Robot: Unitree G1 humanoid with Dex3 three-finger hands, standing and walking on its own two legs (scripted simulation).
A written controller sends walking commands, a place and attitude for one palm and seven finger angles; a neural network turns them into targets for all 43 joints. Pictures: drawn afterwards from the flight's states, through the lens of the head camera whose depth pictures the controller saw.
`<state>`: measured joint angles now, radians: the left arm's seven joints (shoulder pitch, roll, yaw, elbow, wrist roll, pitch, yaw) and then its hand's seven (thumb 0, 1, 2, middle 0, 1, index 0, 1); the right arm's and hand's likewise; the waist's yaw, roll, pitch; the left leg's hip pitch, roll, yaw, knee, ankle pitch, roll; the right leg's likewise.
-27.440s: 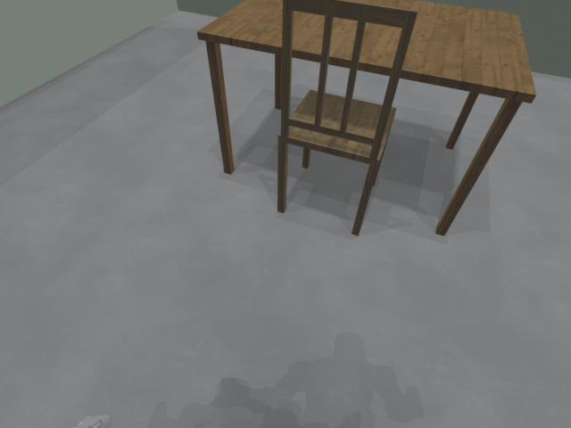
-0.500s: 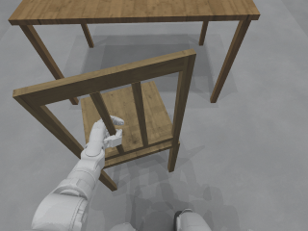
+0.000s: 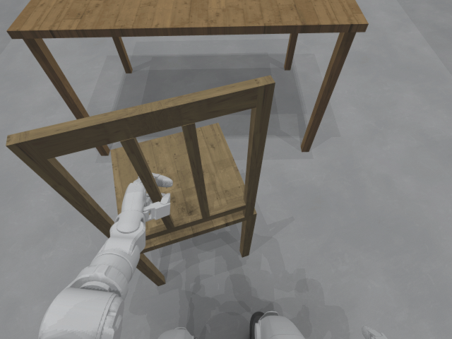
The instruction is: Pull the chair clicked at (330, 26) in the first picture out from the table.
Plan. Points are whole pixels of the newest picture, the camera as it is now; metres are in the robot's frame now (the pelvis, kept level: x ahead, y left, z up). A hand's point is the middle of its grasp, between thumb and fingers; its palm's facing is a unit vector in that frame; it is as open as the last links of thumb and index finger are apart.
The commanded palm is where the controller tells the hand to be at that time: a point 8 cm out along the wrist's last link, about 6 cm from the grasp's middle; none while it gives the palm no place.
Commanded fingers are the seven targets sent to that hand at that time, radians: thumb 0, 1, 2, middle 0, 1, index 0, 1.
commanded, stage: step backward, pulling the chair out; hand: left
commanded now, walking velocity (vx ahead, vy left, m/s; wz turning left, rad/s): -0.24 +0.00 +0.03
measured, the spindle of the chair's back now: (154, 192) +0.39 +0.16 -0.04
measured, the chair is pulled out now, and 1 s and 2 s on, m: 0.48 0.48 0.49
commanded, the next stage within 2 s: stop walking, hand still on the chair in 1.38 s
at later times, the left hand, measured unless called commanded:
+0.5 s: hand (164, 205) +0.37 +0.14 -0.05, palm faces +0.06 -0.98 -0.19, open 5.4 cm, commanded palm +0.38 +0.19 -0.05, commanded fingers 0.00 0.90 0.90 -0.50 -1.45 -0.50 -1.45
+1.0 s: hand (164, 205) +0.37 +0.14 -0.05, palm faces +0.05 -0.98 -0.19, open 5.4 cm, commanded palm +0.38 +0.19 -0.04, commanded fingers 0.00 0.90 0.90 -0.50 -1.45 -0.50 -1.45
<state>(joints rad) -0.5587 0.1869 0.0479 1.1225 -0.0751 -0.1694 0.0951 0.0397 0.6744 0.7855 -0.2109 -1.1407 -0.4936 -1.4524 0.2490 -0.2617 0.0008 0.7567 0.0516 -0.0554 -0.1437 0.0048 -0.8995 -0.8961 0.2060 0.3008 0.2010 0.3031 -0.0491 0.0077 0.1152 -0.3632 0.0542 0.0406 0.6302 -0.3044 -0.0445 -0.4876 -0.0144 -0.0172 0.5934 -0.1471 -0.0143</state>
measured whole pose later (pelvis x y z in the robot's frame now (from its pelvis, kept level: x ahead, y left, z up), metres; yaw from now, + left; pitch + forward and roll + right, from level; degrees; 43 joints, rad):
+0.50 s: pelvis +0.00 +0.00 +0.00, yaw +0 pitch +2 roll +1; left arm -0.55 0.19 0.05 1.12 -0.08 -0.17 0.10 0.04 0.67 0.79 -0.21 -1.15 -0.49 -1.45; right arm 0.23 -0.26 0.01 0.76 0.05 -0.04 -0.14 0.00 -0.90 -0.90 0.21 0.30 0.20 0.30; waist -0.05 0.01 0.11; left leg -0.36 0.05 0.04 0.62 -0.30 -0.05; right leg -0.49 -0.02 -0.02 0.59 -0.15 -0.02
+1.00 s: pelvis +0.00 +0.00 +0.00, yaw +1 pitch +2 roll +1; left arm -0.55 0.18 0.05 1.12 -0.07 -0.17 0.10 0.04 0.67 0.79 -0.20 -1.16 -0.49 -1.45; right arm 0.23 -0.25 0.01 0.76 0.05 -0.04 -0.14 0.00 -0.90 -0.90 0.21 0.30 0.20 0.30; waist -0.05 0.01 0.11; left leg -0.36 0.05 0.03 0.62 -0.30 -0.05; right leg -0.48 -0.02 -0.03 0.59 -0.15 -0.02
